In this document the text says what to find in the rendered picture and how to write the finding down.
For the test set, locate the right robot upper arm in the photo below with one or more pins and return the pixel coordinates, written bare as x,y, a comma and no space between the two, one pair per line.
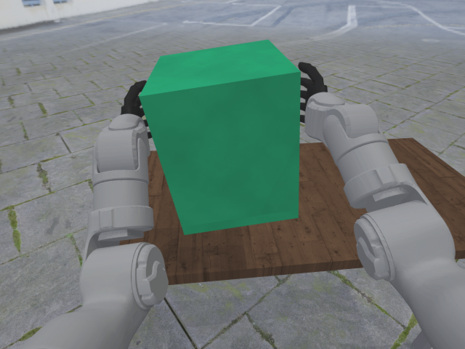
408,246

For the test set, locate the left robot hand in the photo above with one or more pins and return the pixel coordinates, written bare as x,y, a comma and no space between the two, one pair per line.
132,102

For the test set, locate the table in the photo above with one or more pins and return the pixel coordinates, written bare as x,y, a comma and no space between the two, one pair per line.
321,239

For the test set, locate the robot right forearm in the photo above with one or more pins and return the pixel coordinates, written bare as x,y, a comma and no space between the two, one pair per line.
373,177

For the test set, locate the carton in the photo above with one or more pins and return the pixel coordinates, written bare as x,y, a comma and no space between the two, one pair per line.
225,123

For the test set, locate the robot left forearm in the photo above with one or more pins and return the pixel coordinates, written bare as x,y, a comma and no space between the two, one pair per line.
120,185

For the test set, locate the left robot upper arm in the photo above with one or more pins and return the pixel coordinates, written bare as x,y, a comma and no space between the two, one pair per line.
119,286

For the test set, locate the right robot hand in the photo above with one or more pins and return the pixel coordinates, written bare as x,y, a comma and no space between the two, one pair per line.
313,85

